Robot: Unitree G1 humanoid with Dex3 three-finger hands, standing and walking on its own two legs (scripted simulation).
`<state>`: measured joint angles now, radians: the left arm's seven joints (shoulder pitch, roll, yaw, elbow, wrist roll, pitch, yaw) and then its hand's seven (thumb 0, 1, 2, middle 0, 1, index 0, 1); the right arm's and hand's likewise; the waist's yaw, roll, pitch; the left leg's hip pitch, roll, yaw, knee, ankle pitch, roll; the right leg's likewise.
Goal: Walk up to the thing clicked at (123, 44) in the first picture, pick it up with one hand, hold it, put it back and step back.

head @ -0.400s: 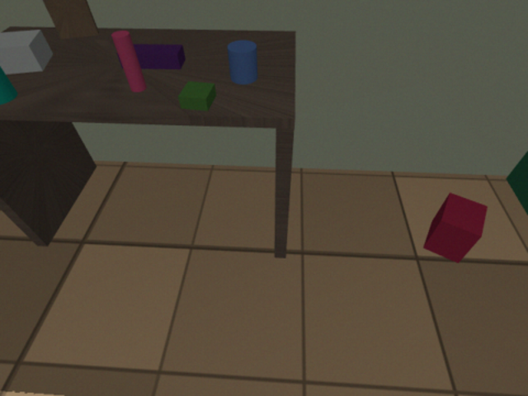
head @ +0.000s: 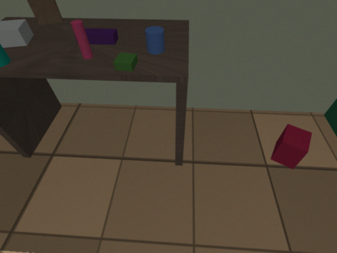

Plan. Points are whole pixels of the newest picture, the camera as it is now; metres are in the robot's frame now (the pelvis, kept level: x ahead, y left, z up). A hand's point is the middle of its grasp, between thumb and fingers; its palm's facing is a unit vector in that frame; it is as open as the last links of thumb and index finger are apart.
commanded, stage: stand
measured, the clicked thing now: (82, 40) +0.91 +0.42 +0.05
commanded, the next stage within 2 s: walk up in 0.72 s
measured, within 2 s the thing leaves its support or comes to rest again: neither
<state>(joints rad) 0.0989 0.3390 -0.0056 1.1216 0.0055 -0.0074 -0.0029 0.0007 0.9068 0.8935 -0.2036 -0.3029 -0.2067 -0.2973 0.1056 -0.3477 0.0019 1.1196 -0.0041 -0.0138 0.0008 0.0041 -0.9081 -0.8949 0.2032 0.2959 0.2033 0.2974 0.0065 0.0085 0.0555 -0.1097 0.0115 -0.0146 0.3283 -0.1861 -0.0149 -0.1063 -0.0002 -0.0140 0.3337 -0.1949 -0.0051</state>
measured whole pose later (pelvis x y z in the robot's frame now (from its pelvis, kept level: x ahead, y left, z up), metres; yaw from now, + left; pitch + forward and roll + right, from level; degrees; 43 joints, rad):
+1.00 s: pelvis +0.02 +0.06 -0.02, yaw +10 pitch -2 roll -2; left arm 0.22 0.44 0.09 0.95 0.04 -0.05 0.03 0.00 0.90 0.89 -0.21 -0.30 -0.21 -0.30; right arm 0.23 -0.45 -0.12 0.91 -0.07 0.08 0.13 0.01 -0.91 -0.90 0.20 0.30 0.20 0.30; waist 0.00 0.06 0.10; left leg -0.45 0.14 -0.04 0.76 -0.32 -0.01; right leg -0.09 -0.10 -0.16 0.48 -0.33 0.05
